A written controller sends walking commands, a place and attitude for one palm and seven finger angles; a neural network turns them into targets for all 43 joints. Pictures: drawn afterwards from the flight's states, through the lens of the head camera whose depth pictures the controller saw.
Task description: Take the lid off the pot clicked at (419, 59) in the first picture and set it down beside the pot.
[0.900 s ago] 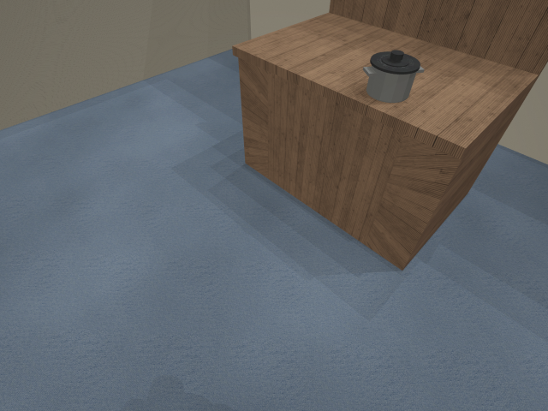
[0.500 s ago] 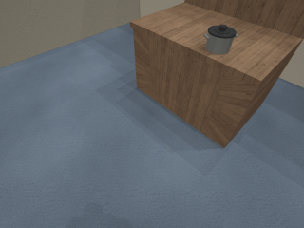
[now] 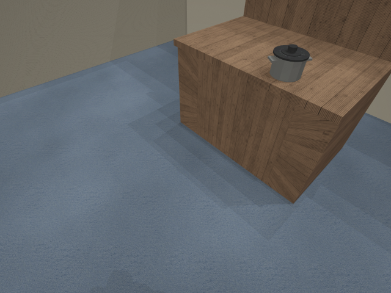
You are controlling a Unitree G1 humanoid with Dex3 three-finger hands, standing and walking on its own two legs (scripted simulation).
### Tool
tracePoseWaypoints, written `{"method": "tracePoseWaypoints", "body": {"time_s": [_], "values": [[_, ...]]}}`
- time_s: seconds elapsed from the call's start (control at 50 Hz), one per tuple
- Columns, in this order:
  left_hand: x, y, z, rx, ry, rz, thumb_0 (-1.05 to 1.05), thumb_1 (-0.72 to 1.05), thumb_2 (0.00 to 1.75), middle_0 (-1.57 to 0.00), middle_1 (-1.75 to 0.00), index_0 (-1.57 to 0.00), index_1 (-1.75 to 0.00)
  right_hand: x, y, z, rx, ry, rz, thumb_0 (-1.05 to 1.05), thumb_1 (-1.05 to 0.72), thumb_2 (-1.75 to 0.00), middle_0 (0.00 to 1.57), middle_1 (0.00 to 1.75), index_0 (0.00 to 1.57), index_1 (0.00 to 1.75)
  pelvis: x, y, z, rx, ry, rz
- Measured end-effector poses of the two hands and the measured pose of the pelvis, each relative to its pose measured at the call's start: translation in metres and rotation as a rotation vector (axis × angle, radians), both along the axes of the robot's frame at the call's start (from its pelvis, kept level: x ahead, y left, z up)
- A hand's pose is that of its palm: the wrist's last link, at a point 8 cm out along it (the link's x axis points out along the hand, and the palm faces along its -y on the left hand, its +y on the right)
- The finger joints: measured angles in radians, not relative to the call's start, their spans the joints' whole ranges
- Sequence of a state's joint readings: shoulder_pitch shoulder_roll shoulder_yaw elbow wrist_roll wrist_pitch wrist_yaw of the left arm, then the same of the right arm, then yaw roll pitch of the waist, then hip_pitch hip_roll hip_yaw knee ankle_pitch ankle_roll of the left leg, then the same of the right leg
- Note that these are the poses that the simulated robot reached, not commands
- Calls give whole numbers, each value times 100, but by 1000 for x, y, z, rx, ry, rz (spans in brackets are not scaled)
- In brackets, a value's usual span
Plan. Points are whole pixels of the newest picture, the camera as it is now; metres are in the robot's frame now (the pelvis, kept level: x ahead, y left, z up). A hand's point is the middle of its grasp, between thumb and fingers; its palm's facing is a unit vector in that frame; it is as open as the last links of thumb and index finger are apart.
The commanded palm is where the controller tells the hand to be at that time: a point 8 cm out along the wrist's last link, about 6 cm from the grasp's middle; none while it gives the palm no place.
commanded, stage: walk to a spot facing it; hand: left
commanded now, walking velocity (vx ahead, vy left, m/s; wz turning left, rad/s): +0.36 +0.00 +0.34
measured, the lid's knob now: (292, 48) +1.12 -0.37 +0.04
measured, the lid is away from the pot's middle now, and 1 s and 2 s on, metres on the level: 0.00 0.00 0.00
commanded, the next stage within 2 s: turn to face it in 0.96 s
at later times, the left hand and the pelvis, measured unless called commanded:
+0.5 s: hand (100, 284) +0.18 +0.25 -0.17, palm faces +0.12 -0.98 -0.16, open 7.3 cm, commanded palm none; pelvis +0.16 +0.06 +0.00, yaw +5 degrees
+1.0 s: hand (135, 218) +0.36 +0.20 -0.17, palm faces +0.26 -0.94 -0.22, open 7.2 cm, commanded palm none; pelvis +0.39 +0.02 +0.00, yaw +12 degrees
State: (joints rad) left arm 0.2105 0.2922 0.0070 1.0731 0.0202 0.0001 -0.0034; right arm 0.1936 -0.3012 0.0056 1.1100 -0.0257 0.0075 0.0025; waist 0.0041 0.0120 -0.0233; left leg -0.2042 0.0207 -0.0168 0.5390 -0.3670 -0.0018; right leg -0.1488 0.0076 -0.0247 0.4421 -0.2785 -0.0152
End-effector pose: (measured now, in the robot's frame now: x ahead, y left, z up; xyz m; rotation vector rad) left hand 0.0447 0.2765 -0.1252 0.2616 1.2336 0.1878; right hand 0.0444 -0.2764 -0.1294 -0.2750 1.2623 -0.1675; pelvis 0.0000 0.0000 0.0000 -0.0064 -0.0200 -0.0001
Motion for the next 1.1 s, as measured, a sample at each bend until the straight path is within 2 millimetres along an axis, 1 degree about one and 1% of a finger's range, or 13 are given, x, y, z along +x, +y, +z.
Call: {"method": "tracePoseWaypoints", "body": {"time_s": [0.08, 0.18, 0.26, 0.32, 0.44, 0.54, 0.62, 0.7, 0.76, 0.84, 0.92, 1.0, 1.1], "values": [[-23, -5, -12, -55, 39, 68, 0, 90, 89, -21, -30, -21, -30, 0, 23, -1, 27, 63, 10, 0, -90, -89, 20, 30, 19, 30, 17, 11, 0, -4, 6, 34], [-53, 1, -33, -120, 170, 143, 0, 90, 89, -21, -30, -21, -30, 16, 60, -6, 44, 78, 18, 0, -90, -89, 20, 30, 20, 30, 45, 36, -9, -13, 5, 77], [-49, 11, -39, -143, 261, 156, 1, 90, 89, -21, -30, -21, -30, 17, 88, -12, 53, 89, -27, 0, -90, -89, 20, 30, 20, 30, 68, 54, -14, 4, 7, 70], [-18, 17, -31, -147, 232, 152, 1, 91, 89, -20, -30, -20, -30, 11, 108, -7, 79, 145, -58, 0, -90, -89, 20, 30, 20, 30, 89, 61, -5, 9, 11, 79], [75, 21, -19, -147, 85, 143, 1, 91, 89, -20, -30, -20, -30, 15, 139, -1, 138, 250, -91, 0, -90, -89, 20, 30, 20, 30, 133, 66, 3, 18, 14, 88], [162, 17, -15, -136, -1, 110, 1, 92, 89, -20, -30, -20, -30, 41, 147, -7, 171, 289, -124, 0, -90, -89, 20, 30, 20, 30, 176, 61, 0, 29, 16, 85], [241, 6, -15, -124, -63, 62, 1, 92, 89, -20, -30, -20, -30, 75, 140, -18, 186, 311, -145, 0, -90, -89, 20, 30, 20, 30, 219, 52, -9, 34, 20, 83], [314, -7, -20, -98, -157, 39, 1, 91, 89, -20, -30, -20, -30, 121, 118, -38, 189, 350, -134, 0, -90, -89, 20, 30, 20, 30, 271, 36, -26, 28, 17, 97], [337, -15, -18, -87, -197, 80, 0, 91, 89, -20, -30, -20, -30, 177, 95, -43, 173, 320, -90, 0, -90, -89, 20, 30, 20, 30, 299, 26, -27, 20, 0, 117], [330, -21, -12, -80, -139, 160, 0, 91, 89, -20, -30, -21, -30, 279, 69, -35, 129, 166, -14, 0, -91, -89, 20, 30, 19, 30, 334, 20, -13, 15, -11, 143], [312, -21, -8, -64, -46, 225, -1, 94, 89, -21, -30, -21, -30, 378, 60, -19, 104, 11, 58, 0, -91, -90, 19, 30, 19, 30, 365, 18, -4, 5, -8, 177], [296, -29, -10, -91, 45, 288, 0, 93, 89, -20, -30, -20, -30, 459, 69, -5, 104, -81, 136, 0, -91, -90, 19, 30, 19, 30, 395, 22, 0, -5, -4, 216], [285, -40, -16, -139, 128, 381, 0, 92, 89, -20, -30, -20, -30, 539, 103, 3, 116, -117, 266, 0, -91, -90, 19, 30, 19, 30, 426, 34, 0, -13, 1, 269]]}}
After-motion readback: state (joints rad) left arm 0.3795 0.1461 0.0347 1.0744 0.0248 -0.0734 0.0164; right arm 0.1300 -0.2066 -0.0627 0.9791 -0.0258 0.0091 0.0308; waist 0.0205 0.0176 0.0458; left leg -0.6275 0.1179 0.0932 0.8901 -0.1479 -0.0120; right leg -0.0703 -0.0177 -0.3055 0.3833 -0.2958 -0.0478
